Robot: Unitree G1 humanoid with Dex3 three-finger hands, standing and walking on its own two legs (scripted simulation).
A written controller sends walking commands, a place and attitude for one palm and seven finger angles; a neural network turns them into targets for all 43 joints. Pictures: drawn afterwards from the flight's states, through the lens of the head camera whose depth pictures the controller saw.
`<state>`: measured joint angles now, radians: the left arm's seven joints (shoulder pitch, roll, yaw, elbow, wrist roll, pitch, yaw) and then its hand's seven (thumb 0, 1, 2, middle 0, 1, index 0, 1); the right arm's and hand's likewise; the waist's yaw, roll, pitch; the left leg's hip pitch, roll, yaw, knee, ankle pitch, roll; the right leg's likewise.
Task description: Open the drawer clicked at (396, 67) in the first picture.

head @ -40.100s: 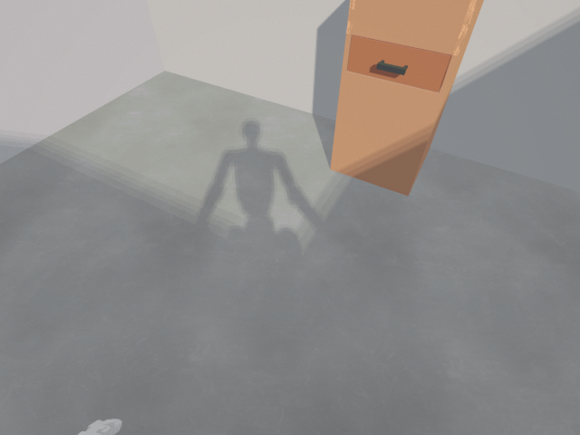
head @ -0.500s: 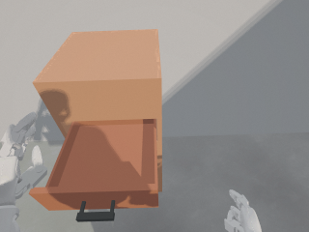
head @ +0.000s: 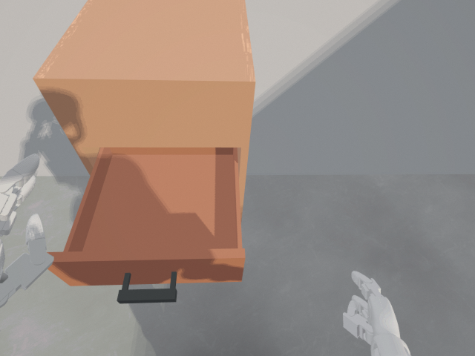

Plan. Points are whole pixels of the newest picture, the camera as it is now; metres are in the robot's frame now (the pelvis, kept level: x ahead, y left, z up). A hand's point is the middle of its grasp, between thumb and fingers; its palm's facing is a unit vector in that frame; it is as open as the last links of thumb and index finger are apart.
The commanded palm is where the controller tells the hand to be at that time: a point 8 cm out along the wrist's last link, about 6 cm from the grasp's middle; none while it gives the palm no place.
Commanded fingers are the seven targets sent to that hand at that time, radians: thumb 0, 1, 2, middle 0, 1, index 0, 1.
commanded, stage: step back with the hand held close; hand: left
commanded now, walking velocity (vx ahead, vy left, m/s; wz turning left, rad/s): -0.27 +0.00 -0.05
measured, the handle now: (149, 286) +0.26 +0.20 -0.14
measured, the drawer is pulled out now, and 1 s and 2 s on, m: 0.29 0.29 0.29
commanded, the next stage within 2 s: stop stepping back and stand still in 0.94 s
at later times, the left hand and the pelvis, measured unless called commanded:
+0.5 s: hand (30, 305) +0.15 +0.23 +0.16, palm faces +0.32 -0.82 -0.47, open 7.4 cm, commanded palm +0.08 +0.28 +0.18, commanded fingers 0.00 0.90 0.90 -0.20 -0.30 -0.20 -0.30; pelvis -0.05 -0.01 -0.01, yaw +0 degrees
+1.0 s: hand out of the picture +0.08 +0.17 +0.17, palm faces +0.17 -0.84 -0.52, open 7.4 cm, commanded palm +0.00 +0.23 +0.18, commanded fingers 0.00 0.90 0.90 -0.20 -0.30 -0.20 -0.30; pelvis -0.15 -0.04 -0.02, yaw -4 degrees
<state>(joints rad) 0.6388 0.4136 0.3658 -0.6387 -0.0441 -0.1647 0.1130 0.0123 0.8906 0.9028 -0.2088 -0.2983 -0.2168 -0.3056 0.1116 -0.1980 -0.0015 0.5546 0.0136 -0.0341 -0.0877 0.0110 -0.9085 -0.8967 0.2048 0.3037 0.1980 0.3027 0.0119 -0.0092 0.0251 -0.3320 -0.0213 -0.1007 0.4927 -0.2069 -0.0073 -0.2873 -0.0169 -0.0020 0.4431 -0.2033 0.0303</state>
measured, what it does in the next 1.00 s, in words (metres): walks backwards: right foot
